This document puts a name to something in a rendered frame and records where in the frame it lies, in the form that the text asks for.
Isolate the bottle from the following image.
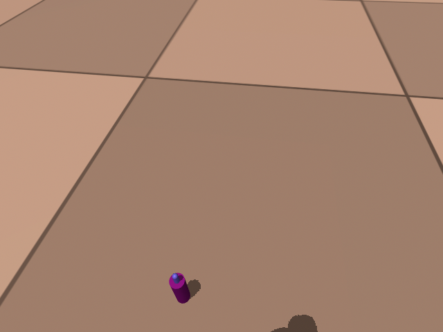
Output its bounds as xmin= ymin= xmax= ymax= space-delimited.
xmin=169 ymin=273 xmax=190 ymax=304

